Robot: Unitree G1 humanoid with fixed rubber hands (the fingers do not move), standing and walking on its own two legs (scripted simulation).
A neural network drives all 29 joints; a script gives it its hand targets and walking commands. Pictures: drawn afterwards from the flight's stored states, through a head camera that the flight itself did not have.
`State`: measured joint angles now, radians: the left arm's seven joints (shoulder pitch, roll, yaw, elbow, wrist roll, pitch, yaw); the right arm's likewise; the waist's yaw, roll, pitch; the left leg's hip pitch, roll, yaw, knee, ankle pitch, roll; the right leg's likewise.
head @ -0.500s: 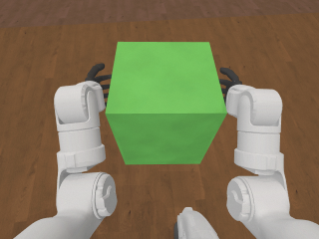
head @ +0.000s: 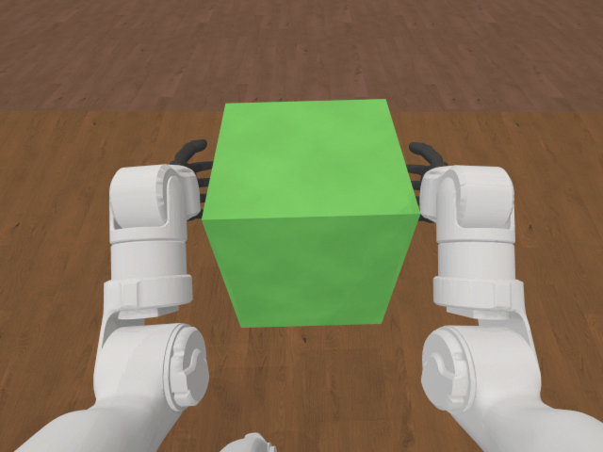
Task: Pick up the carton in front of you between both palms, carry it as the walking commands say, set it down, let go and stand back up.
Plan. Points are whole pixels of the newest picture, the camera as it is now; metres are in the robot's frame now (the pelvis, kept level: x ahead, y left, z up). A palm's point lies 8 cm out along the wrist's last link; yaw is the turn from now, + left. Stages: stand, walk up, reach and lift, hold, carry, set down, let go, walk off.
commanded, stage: carry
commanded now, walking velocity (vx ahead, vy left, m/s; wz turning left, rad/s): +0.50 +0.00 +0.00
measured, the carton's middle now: (308, 220) +0.40 +0.01 +0.10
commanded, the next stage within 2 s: none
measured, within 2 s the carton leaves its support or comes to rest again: neither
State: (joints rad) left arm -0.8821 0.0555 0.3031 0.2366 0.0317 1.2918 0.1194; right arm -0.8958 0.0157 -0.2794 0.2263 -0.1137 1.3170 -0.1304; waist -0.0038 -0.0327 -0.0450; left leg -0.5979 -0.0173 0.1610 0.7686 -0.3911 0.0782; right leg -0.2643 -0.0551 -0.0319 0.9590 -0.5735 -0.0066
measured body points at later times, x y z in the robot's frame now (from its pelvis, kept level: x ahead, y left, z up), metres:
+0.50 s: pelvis +0.31 -0.04 +0.07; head +0.34 -0.03 +0.52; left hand +0.69 +0.15 +0.22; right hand +0.72 -0.15 +0.22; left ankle +0.27 +0.08 -0.55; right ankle +0.34 -0.11 -0.66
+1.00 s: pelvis +0.64 +0.00 +0.12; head +0.68 +0.00 +0.57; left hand +1.05 +0.11 +0.28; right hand +1.01 -0.19 +0.27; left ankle +0.61 +0.08 -0.61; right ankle +0.73 -0.12 -0.53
